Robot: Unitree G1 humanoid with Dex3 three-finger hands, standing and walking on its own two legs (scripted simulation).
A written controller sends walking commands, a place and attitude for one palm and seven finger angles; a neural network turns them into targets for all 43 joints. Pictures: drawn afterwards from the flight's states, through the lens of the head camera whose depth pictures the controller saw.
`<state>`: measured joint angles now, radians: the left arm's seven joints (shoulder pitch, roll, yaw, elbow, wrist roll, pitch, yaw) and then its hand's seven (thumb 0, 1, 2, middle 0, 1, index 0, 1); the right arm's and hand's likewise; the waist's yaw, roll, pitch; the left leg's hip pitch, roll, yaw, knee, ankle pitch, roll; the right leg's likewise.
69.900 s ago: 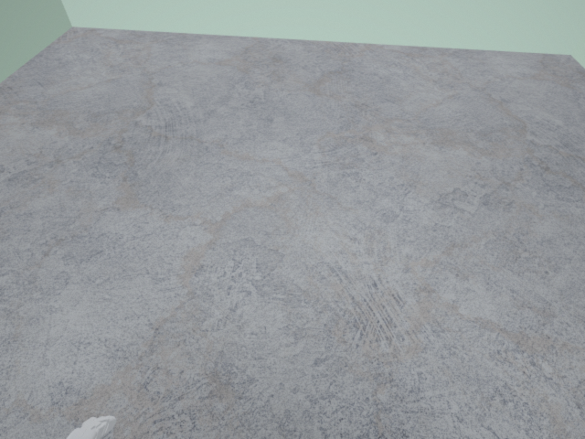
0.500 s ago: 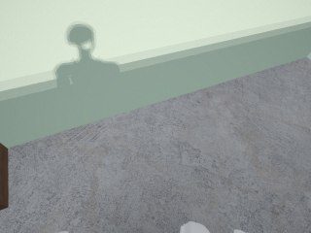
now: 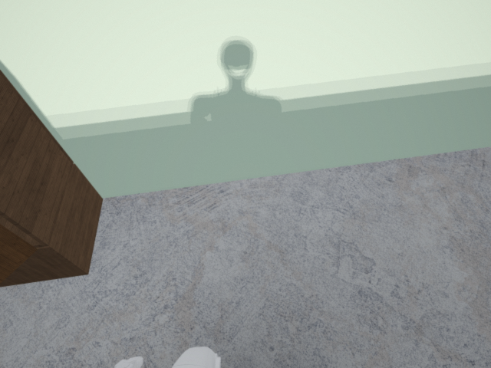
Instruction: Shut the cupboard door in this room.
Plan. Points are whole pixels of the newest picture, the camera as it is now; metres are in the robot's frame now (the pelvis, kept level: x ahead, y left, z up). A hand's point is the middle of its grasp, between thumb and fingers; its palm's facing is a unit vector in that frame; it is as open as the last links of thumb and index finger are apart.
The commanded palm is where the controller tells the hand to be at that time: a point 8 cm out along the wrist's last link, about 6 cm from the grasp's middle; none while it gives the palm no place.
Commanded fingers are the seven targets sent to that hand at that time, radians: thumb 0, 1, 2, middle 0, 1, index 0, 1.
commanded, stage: turn to face it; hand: left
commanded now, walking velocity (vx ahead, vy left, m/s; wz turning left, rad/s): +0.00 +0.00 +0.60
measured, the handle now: out of the picture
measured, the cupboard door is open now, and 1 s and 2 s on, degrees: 50 50 50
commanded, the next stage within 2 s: take the last steps up to it in 1.60 s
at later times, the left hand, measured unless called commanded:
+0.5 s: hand out of the picture +0.04 +0.28 -0.16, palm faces +0.33 -0.91 -0.24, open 7.4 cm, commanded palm none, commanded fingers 0.00 0.90 0.90 -0.20 -0.30 -0.20 -0.30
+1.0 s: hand out of the picture +0.00 +0.20 -0.15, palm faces +0.58 -0.76 -0.28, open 7.4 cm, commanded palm none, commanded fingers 0.00 0.90 0.90 -0.20 -0.30 -0.20 -0.30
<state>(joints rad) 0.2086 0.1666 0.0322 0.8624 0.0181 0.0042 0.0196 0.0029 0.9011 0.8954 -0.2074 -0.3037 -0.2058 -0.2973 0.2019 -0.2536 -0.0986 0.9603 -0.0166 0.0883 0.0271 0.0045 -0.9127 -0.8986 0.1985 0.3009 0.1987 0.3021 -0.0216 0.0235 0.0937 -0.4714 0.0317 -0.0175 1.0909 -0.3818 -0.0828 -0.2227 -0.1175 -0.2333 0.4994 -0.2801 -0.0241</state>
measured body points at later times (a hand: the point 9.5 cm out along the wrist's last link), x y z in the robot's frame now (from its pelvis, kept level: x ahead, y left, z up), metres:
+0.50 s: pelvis +0.01 +0.05 +0.00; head +0.05 +0.08 +0.45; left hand +0.02 +0.33 -0.15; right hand +0.18 -0.16 -0.13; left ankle -0.03 +0.14 -0.74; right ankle +0.05 -0.11 -0.67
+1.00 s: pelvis +0.04 -0.01 +0.00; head +0.10 +0.00 +0.45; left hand -0.04 +0.24 -0.13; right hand +0.24 -0.19 -0.16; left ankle -0.07 +0.12 -0.68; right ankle +0.09 -0.08 -0.74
